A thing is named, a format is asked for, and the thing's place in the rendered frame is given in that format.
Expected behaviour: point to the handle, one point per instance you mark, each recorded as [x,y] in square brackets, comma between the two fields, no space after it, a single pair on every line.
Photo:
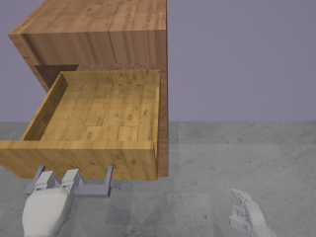
[83,190]

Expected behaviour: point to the right robot hand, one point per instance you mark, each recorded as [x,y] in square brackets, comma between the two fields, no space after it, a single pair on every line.
[244,219]

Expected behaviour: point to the drawer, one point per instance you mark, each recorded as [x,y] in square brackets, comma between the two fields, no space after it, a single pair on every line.
[90,120]

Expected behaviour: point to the right robot forearm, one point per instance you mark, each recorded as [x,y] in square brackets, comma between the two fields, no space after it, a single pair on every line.
[262,230]

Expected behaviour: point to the cabinet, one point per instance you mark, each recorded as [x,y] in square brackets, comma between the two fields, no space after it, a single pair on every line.
[99,35]

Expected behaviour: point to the left robot hand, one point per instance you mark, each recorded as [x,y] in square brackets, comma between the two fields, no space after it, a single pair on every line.
[47,209]

